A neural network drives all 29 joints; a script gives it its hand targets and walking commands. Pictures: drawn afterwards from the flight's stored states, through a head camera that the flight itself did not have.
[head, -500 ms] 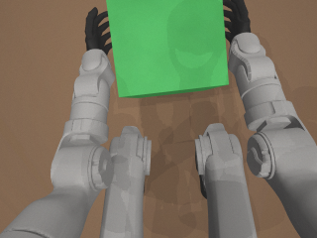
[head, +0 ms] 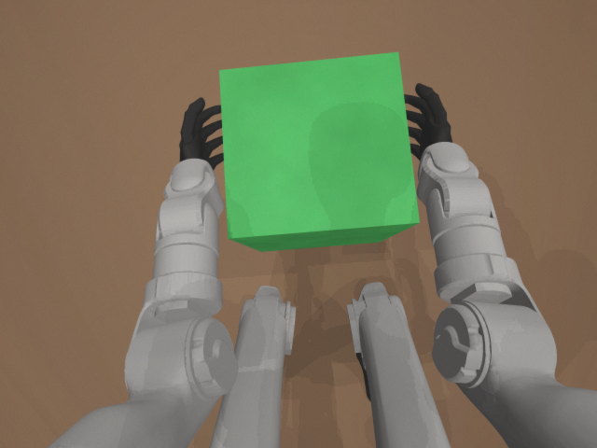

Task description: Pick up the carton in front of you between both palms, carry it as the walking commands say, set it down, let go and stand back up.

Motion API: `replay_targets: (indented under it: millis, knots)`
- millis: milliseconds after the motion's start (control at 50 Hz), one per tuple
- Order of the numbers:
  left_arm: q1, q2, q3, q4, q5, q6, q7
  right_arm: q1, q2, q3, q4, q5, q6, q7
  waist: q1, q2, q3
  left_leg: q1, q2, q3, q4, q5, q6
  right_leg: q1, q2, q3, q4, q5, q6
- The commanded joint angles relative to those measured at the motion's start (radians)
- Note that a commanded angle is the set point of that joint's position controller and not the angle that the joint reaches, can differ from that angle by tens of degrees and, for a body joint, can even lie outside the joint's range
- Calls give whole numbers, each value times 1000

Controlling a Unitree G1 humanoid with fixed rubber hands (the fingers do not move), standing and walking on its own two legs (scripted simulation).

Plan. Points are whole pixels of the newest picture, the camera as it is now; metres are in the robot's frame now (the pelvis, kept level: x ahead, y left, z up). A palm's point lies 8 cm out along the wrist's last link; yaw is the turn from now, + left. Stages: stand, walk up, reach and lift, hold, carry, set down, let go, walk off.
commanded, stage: reach and lift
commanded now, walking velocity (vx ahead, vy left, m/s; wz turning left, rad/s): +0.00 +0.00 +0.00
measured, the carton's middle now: (315, 173) +0.47 +0.00 -0.13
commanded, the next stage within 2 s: none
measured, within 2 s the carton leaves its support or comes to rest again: neither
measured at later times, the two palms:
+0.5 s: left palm (134, 134) +0.43 +0.15 +0.11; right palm (502, 117) +0.43 -0.15 +0.10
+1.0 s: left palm out of the picture +0.39 +0.15 +0.26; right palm out of the picture +0.39 -0.15 +0.25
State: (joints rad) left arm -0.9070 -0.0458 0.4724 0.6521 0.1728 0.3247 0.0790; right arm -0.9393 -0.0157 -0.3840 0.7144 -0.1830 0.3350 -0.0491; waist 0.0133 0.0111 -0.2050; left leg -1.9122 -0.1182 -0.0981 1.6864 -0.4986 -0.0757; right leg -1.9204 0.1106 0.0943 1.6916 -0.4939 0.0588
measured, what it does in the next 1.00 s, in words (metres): rises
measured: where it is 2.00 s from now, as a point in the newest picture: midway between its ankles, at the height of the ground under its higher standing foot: (320, 376)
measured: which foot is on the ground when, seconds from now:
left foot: down 0.00-1.00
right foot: down 0.00-1.00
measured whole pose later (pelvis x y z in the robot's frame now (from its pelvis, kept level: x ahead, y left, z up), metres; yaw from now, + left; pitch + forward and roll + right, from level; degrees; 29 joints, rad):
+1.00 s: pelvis +0.10 +0.00 +0.25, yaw +0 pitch +5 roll +0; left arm -0.24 -0.15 0.26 0.42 0.20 0.47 0.04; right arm -0.22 0.14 -0.24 0.42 -0.19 0.47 -0.04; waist 0.00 0.00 -0.13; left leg -0.35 -0.05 -0.15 0.54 -0.27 -0.02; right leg -0.36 0.05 0.14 0.54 -0.27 0.01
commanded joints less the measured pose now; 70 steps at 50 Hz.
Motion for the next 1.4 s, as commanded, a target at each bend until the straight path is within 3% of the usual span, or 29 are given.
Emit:
replay_targets:
  millis: [0,120,340,600,760,920,1000,1160,1380]
  knots:
    - [-613,-1079,-614,20,-161,5,-257,-597,1110,555,-38,172,-15,246,-1,-30,-991,591,-67,168,-220,181,31,648,67,-161,-226,181,-25]
    - [-496,-1099,-661,9,-175,5,-255,-486,1132,599,-61,186,-16,238,-2,-31,-904,692,-66,145,-315,190,32,760,67,-139,-325,191,-22]
    - [-273,-1109,-660,33,-138,-26,-250,-264,1144,584,-50,146,-45,230,-5,-17,-708,916,-50,86,-539,233,46,971,54,-87,-542,240,-31]
    - [-13,-1107,-703,-5,-105,-40,-253,-17,1143,636,-106,127,-61,228,-6,-15,-523,1246,-17,29,-826,367,60,1295,24,-30,-827,370,-42]
    - [118,-1101,-757,-66,-112,9,-270,112,1145,688,-175,136,-13,237,-10,-17,-397,1476,0,7,-1011,490,62,1519,6,-8,-1010,493,-40]
    - [215,-1098,-813,-178,-136,129,-294,211,1146,741,-289,161,109,258,-10,-13,-238,1682,17,6,-1190,551,58,1721,-11,-6,-1189,557,-37]
    - [239,-1089,-820,-235,-143,200,-305,236,1128,748,-348,163,184,266,-14,-9,-138,1744,23,8,-1264,529,59,1786,-18,-8,-1265,533,-37]
    - [171,-1064,-703,-193,-96,265,-328,168,1114,632,-307,117,250,293,-12,-8,42,1737,31,22,-1322,314,69,1766,-24,-23,-1318,308,-52]
    - [60,-1092,-723,-215,-104,263,-337,58,1137,652,-325,126,247,303,-12,-8,-47,1782,32,32,-1312,320,67,1804,-22,-31,-1311,316,-49]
